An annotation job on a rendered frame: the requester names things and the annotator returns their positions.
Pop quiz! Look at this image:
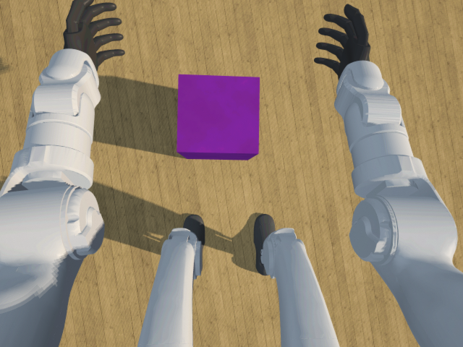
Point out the robot left thigh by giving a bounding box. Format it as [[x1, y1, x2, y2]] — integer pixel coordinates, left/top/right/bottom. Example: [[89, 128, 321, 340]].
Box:
[[137, 236, 202, 347]]

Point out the right robot forearm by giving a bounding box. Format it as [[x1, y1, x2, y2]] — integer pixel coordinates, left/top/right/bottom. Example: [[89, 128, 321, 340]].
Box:
[[334, 61, 458, 251]]

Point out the left robot shin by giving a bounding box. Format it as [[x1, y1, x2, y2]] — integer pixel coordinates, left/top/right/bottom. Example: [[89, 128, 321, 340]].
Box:
[[161, 228, 198, 252]]

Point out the robot right upper arm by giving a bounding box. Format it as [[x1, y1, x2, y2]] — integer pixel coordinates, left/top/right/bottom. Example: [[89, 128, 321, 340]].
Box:
[[349, 194, 463, 347]]

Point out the carton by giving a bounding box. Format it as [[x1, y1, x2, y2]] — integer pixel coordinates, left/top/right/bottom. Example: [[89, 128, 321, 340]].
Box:
[[177, 74, 260, 160]]

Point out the robot right hand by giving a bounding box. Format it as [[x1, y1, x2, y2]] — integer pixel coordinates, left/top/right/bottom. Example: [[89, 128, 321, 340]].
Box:
[[314, 4, 370, 79]]

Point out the left robot forearm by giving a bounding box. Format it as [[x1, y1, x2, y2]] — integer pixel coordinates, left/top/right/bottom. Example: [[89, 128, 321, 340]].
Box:
[[0, 48, 101, 197]]

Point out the robot left hand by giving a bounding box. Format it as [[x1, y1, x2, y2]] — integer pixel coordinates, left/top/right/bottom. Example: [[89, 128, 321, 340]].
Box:
[[63, 0, 125, 71]]

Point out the robot left upper arm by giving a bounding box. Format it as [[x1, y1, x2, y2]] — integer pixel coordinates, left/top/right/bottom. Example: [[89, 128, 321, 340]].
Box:
[[0, 185, 105, 347]]

